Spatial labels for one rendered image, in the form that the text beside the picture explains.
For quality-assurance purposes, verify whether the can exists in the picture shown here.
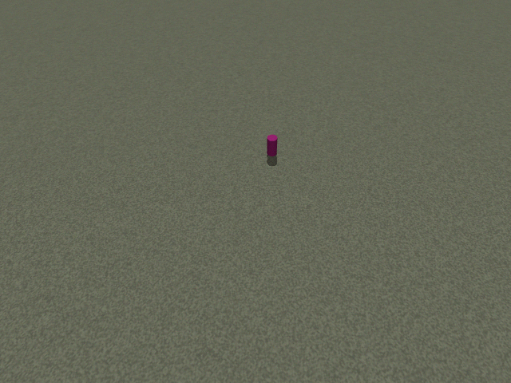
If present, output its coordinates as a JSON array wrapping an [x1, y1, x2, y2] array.
[[267, 135, 277, 156]]

